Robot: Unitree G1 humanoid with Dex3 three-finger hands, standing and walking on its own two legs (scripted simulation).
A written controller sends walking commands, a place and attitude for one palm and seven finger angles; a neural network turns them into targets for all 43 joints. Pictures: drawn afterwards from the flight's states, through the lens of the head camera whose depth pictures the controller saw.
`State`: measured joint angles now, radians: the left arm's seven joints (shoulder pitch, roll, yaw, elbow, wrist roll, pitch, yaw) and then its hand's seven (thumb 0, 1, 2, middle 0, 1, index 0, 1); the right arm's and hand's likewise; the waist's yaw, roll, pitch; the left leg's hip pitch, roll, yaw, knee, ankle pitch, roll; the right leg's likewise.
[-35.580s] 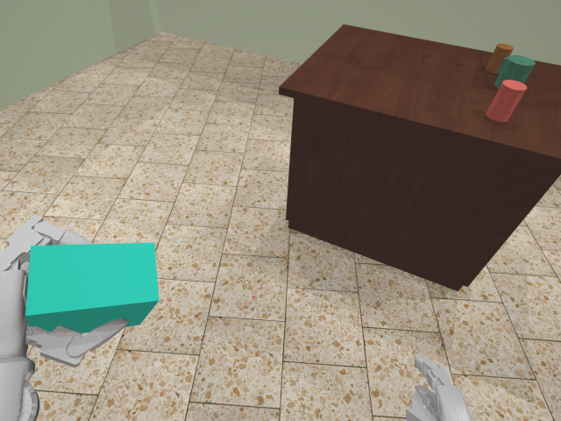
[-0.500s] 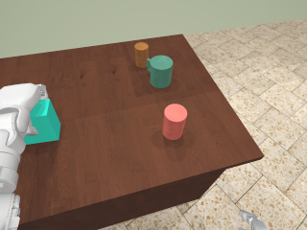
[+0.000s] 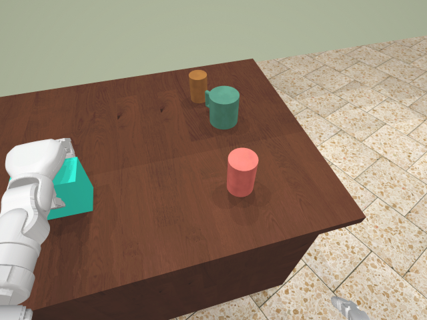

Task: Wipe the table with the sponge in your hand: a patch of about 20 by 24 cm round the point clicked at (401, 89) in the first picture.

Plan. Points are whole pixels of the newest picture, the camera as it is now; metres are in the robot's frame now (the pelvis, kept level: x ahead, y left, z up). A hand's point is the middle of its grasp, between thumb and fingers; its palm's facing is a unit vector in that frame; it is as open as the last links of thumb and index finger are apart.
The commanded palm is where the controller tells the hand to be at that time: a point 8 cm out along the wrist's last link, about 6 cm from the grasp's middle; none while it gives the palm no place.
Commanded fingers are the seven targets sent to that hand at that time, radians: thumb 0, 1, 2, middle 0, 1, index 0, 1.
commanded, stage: wipe back along the first lane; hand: left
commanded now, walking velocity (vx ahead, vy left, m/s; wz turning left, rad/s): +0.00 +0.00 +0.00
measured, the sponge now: (58, 194) +0.33 +0.36 +0.02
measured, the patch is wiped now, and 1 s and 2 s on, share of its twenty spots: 0.95 0.95 0.95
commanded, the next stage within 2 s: lift the sponge slowly off the table in 1.10 s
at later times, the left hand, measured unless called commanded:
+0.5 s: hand (47, 200) +0.29 +0.34 +0.07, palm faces -0.04 -0.04 -1.00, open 10.4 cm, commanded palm +0.25 +0.33 +0.11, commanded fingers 0.00 0.10 1.30 -1.20 -1.60 -1.20 -1.60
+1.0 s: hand (43, 226) +0.24 +0.32 +0.07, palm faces -0.02 -0.05 -1.00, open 10.4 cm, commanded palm +0.21 +0.31 +0.11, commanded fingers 0.00 0.10 1.30 -1.20 -1.60 -1.20 -1.60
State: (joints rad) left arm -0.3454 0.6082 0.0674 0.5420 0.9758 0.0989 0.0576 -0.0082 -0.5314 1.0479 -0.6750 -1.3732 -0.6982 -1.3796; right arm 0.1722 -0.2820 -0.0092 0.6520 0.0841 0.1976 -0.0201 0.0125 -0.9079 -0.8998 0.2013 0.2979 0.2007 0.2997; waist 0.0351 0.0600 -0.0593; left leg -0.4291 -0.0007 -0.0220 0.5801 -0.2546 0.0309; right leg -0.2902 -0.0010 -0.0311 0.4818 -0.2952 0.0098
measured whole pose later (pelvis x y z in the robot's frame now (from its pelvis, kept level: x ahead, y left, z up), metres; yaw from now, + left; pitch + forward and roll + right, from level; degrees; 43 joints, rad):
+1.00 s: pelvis +0.01 -0.01 +0.00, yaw +0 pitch +3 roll -2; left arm 0.17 0.55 0.09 -0.03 0.90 0.18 0.06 -0.01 -0.53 1.05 -0.68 -1.37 -0.69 -1.38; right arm 0.11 -0.27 0.01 0.59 0.06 0.14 -0.02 0.01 -0.91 -0.90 0.20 0.30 0.20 0.30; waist 0.09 0.08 -0.05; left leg -0.35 0.00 -0.03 0.59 -0.29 0.02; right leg -0.21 0.00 -0.03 0.49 -0.32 0.01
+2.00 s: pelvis -0.01 -0.02 +0.01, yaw +1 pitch -3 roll -2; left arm 0.19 0.63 0.09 -0.12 0.84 0.16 -0.05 -0.01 -0.55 1.05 -0.72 -1.32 -0.73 -1.34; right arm 0.07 -0.27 0.03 0.63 0.05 0.10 -0.07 0.02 -0.91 -0.90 0.20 0.30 0.20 0.30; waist 0.12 0.10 0.03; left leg -0.22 0.01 -0.04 0.50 -0.22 0.01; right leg -0.08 0.01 -0.05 0.40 -0.27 -0.01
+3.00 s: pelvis -0.02 -0.02 +0.01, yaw +1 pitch -4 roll -1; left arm 0.01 0.69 0.08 -0.20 0.81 0.23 -0.15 -0.01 -0.55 1.05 -0.72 -1.32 -0.74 -1.34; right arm 0.06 -0.28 0.05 0.63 0.06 0.08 -0.07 0.02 -0.91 -0.90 0.20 0.30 0.17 0.29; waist 0.14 0.11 0.04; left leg -0.20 0.01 -0.04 0.44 -0.17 0.00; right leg -0.08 0.01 -0.05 0.37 -0.23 -0.01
